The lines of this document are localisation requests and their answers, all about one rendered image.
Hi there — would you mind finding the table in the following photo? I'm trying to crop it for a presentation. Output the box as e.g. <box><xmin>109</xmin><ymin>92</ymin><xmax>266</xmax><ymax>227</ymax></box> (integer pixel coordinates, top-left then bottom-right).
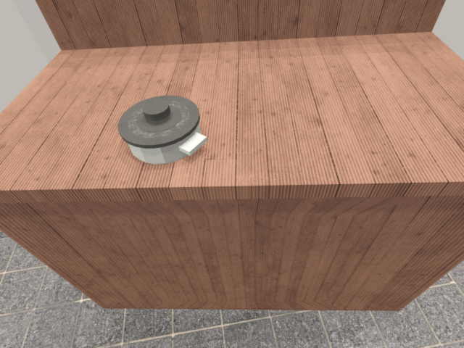
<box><xmin>0</xmin><ymin>0</ymin><xmax>464</xmax><ymax>311</ymax></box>

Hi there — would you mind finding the pot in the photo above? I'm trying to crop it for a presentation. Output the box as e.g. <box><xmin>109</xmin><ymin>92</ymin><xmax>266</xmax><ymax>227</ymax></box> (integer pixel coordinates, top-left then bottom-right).
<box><xmin>129</xmin><ymin>124</ymin><xmax>207</xmax><ymax>165</ymax></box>

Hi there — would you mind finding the lid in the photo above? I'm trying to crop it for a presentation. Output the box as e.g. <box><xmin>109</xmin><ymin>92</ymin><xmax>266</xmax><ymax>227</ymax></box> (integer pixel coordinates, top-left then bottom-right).
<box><xmin>118</xmin><ymin>95</ymin><xmax>200</xmax><ymax>149</ymax></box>

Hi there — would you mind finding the knob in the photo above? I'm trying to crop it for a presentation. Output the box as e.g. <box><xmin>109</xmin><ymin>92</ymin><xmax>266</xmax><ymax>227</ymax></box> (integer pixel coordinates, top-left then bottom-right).
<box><xmin>142</xmin><ymin>99</ymin><xmax>170</xmax><ymax>121</ymax></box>

